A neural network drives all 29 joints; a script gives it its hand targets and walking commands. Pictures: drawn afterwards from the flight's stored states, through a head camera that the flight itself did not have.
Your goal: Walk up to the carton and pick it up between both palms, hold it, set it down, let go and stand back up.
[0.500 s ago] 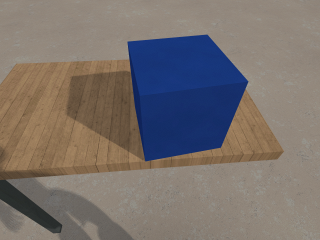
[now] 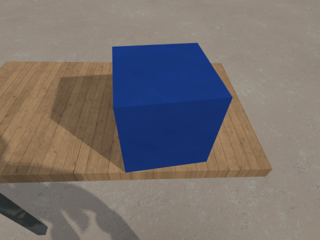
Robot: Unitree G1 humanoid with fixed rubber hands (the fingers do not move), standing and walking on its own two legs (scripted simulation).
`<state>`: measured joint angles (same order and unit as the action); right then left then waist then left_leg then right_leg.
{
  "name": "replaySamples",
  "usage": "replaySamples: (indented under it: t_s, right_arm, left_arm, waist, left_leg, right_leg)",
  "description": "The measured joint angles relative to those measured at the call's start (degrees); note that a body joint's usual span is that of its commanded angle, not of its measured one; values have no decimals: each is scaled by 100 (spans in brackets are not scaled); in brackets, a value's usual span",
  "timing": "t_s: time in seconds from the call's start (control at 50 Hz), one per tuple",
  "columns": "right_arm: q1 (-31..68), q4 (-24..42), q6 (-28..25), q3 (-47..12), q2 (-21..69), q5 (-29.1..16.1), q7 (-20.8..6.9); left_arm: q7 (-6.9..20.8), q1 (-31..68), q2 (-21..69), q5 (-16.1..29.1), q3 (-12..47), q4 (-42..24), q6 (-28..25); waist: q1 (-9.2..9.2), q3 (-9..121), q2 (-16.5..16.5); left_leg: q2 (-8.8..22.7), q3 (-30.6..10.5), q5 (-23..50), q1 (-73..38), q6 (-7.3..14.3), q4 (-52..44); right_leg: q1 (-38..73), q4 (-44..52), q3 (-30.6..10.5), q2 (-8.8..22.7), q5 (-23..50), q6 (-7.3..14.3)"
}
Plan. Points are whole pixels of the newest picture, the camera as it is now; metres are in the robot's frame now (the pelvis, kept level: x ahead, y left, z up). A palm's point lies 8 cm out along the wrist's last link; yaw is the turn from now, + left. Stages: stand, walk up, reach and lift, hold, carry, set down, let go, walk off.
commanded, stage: walk up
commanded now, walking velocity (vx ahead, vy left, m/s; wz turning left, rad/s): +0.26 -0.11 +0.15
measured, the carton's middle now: (161, 107) +0.46 -0.01 +0.10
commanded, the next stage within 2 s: none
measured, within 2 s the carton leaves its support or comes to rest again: neither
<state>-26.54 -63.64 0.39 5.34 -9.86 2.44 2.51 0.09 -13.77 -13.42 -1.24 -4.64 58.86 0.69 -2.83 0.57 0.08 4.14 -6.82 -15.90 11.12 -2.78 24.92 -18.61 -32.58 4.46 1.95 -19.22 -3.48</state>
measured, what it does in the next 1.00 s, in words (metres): steps on the spot: right foot, then left foot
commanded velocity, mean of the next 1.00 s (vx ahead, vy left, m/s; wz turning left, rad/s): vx -0.05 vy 0.06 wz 0.04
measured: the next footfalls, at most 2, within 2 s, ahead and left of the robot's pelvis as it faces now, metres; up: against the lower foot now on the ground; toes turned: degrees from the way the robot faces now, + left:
right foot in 0.04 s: +0.06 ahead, -0.15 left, +0.00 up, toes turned -5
left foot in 0.50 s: +0.15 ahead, +0.14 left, +0.00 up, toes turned +8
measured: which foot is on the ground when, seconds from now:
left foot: down 0.00-0.04, up 0.06-0.48, down 0.50-0.92, up 0.94-1.00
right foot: up 0.00-0.02, down 0.04-0.52, up 0.54-0.90, down 0.92-1.00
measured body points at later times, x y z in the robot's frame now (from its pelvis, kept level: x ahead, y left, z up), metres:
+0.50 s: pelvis +0.09 +0.01 -0.01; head +0.15 +0.00 +0.43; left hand +0.02 +0.23 -0.15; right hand +0.22 -0.22 -0.17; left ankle +0.11 +0.14 -0.74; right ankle +0.02 -0.14 -0.74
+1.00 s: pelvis +0.04 -0.02 -0.01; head +0.09 -0.04 +0.44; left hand +0.10 +0.23 -0.14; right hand +0.12 -0.27 -0.17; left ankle +0.08 +0.13 -0.72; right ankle +0.04 -0.11 -0.74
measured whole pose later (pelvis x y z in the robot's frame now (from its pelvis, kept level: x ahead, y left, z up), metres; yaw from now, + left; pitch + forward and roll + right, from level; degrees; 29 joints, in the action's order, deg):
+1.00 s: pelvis +0.04 -0.02 -0.01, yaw +2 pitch +0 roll +1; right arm -7.8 -57.4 4.1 2.8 -14.2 1.3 1.5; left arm -1.4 -11.2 -9.4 -1.3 -3.4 54.6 2.0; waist -0.9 -4.6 3.1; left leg 1.2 -0.3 -23.4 25.2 0.4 43.9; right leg -14.9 -32.7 2.2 -0.1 -18.5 2.5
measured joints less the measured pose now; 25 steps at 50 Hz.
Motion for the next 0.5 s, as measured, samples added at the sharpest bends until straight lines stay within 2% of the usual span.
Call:
replaySamples:
  t_s: [0.02, 0.04, 0.08, 0.12, 0.16, 0.26, 0.32, 0.38, 0.46, 0.48, 0.5]
  right_arm:
    - [-14, 38, 6, -4, -11, 3, -14]
    - [-18, 73, 6, -15, -26, -19, -24]
    - [79, 120, 47, -44, -94, -73, -28]
    - [243, 203, 43, -80, -140, -93, -64]
    - [509, 357, 50, -70, -195, -29, -125]
    - [1251, 727, 188, -23, -390, -38, -301]
    - [1604, 832, 307, -44, -429, -47, -336]
    - [1894, 889, 405, -73, -397, -67, -313]
    - [2159, 943, 371, -128, -295, -129, -286]
    - [2197, 934, 318, -155, -253, -147, -276]
    - [2214, 937, 231, -189, -218, -160, -268]
  left_arm:
    - [-20, -9, -9, 2, 2, -27, -57]
    - [-48, -27, 9, -37, 10, -53, -144]
    - [-87, -137, 186, -84, 53, -27, -262]
    - [-82, -365, 368, -64, 155, 47, -284]
    - [-132, -561, 573, -55, 214, 66, -281]
    - [-284, -867, 897, -20, 213, -14, -269]
    - [-304, -911, 911, -54, 174, -52, -266]
    - [-328, -910, 871, -73, 135, -85, -282]
    - [-295, -891, 756, -144, 120, -62, -255]
    - [-274, -890, 715, -139, 118, -44, -232]
    - [-250, -901, 676, -108, 112, -20, -205]
  waist:
    - [16, -7, -19]
    - [73, -26, -20]
    - [197, -30, 116]
    - [267, -2, 189]
    - [295, -85, 262]
    - [302, -397, 450]
    - [389, -537, 473]
    - [509, -614, 434]
    - [602, -635, 291]
    - [598, -620, 226]
    - [575, -591, 180]
  left_leg:
    - [1, -1, -212, 50, 2, 234]
    - [-12, 2, -655, 173, 100, 654]
    - [-76, 58, -1232, 611, 255, 1967]
    - [-180, 238, -933, 1020, 303, 2994]
    - [-260, 450, -691, 1403, 216, 3686]
    - [-457, 689, -270, 2184, 3, 4598]
    - [-435, 735, -46, 2248, -73, 4283]
    - [-310, 806, -9, 2097, -101, 3484]
    - [-183, 873, -139, 1590, 16, 2159]
    - [-185, 899, -36, 1373, 78, 1712]
    - [-167, 934, 409, 1113, 123, 1163]
  right_leg:
    - [218, 345, 39, 12, 130, 17]
    - [332, 521, 45, 15, 368, 80]
    - [287, 208, 76, -33, 404, 260]
    - [448, 259, 65, -15, 260, 343]
    - [602, 417, 42, 45, 263, 377]
    - [738, 535, 60, 282, 215, 292]
    - [810, 536, 80, 371, 143, 250]
    - [869, 546, 113, 411, 83, 196]
    - [918, 462, 149, 453, -59, 66]
    - [907, 378, 149, 472, -130, 26]
    - [869, 230, 152, 472, -235, -18]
